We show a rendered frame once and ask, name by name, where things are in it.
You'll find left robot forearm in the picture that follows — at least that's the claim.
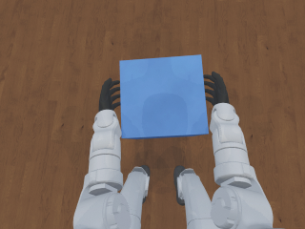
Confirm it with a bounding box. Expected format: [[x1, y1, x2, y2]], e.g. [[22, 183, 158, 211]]
[[72, 109, 124, 229]]

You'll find robot right foot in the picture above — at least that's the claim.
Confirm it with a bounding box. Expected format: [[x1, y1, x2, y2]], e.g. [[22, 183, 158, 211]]
[[173, 165, 185, 206]]

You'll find robot left shin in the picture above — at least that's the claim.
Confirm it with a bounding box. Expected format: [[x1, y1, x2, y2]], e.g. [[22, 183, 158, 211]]
[[128, 166, 147, 176]]

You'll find right robot forearm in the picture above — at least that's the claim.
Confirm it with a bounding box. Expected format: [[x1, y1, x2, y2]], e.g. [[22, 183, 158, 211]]
[[210, 103, 274, 216]]

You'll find left robot hand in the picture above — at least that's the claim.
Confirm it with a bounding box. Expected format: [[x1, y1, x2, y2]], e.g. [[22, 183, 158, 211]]
[[98, 78, 121, 112]]

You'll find right robot hand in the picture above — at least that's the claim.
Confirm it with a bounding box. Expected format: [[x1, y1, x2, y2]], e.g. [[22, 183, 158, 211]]
[[203, 71, 230, 106]]

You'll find carton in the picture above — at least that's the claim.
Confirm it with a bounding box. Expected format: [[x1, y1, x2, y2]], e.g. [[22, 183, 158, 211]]
[[119, 54, 209, 139]]

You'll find left robot upper arm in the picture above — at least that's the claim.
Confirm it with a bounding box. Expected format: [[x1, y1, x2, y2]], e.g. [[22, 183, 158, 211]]
[[73, 191, 132, 229]]

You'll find right robot upper arm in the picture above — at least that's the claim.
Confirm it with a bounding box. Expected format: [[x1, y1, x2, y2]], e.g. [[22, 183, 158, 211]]
[[210, 185, 285, 229]]

